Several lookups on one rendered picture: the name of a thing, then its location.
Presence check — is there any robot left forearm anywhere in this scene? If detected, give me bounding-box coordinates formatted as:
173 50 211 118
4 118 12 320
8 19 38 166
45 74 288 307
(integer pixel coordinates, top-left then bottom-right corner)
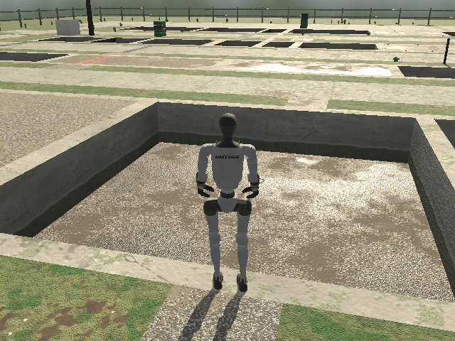
196 172 206 190

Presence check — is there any left robot hand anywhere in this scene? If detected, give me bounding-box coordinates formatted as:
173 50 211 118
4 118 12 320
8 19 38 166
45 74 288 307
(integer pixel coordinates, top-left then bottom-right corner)
198 185 214 197

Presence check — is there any humanoid robot head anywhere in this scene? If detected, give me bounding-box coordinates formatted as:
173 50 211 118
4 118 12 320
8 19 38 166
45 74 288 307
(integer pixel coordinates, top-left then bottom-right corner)
215 113 240 148

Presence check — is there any right robot hand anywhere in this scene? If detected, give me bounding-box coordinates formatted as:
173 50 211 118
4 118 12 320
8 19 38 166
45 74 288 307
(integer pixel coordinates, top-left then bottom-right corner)
242 186 259 199

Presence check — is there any left robot upper arm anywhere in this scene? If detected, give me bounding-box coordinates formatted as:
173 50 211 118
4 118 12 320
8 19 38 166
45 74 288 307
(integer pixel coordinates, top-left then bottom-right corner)
197 144 213 182

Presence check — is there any robot right forearm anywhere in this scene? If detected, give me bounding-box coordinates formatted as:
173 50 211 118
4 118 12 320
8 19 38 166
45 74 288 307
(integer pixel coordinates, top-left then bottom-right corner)
250 173 259 191

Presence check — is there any robot left thigh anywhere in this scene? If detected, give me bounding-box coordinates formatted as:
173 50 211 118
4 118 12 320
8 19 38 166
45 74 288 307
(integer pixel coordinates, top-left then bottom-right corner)
203 197 221 244

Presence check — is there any right robot upper arm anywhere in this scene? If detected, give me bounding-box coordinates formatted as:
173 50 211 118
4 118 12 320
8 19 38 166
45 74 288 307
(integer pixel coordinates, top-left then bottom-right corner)
242 144 258 183

